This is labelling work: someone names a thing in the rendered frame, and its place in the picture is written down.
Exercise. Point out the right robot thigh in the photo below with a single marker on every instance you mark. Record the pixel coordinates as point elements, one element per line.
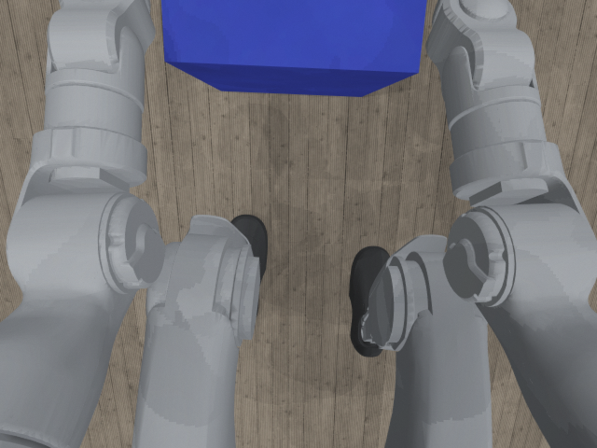
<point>443,389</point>

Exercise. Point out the robot left foot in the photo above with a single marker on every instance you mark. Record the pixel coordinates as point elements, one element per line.
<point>255,232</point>

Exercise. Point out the left robot upper arm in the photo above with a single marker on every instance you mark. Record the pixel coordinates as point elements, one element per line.
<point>79,260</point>

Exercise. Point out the right robot upper arm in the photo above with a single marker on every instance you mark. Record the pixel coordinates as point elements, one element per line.
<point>530,269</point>

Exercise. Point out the left robot forearm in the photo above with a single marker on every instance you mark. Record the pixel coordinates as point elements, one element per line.
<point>95,96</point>

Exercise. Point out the right robot forearm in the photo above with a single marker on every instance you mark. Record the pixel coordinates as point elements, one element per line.
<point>493,107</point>

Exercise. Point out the carton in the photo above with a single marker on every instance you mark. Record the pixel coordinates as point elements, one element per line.
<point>313,47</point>

